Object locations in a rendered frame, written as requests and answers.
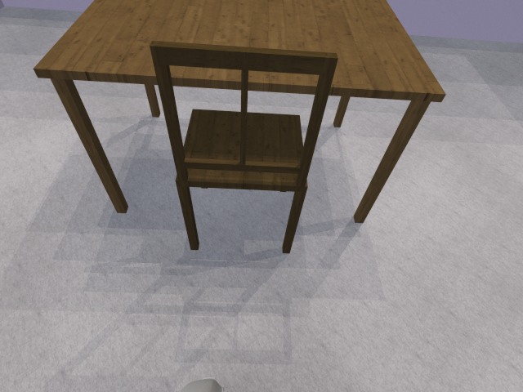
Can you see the table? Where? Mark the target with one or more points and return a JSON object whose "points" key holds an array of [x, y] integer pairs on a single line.
{"points": [[110, 42]]}

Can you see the chair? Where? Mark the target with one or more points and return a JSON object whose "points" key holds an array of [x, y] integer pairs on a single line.
{"points": [[242, 150]]}

